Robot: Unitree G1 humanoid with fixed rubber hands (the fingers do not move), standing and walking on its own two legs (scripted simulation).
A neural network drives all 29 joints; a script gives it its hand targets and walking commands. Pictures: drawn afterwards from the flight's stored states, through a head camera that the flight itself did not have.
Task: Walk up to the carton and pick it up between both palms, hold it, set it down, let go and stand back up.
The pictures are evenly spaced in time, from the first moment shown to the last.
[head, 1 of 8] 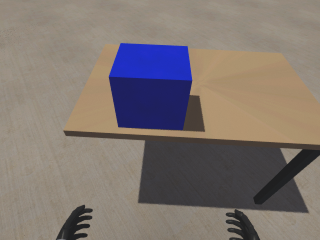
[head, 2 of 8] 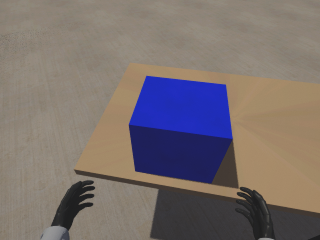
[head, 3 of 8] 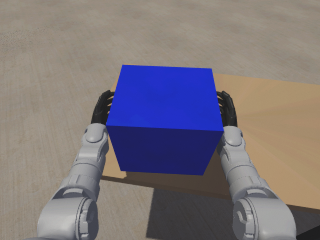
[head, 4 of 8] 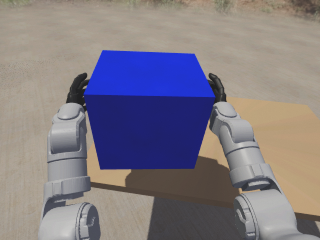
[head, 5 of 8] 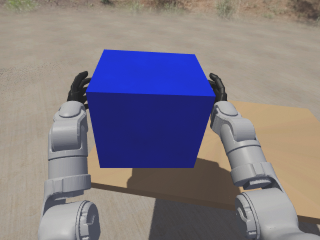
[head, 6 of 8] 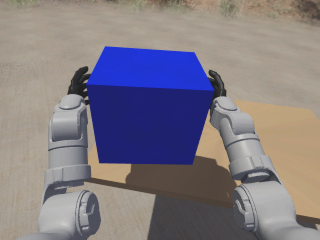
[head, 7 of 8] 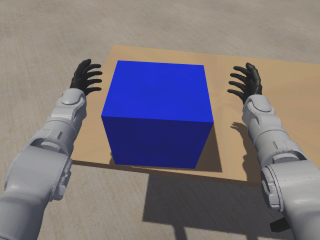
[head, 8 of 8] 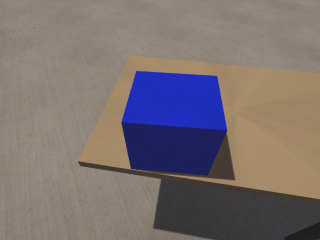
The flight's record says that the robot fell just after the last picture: no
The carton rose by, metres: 0.20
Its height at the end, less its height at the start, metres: +0.00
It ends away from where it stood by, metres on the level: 0.03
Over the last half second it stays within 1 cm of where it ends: yes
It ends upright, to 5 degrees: yes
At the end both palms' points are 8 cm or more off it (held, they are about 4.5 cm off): yes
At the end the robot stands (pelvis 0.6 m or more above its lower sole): yes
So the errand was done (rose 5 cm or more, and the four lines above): yes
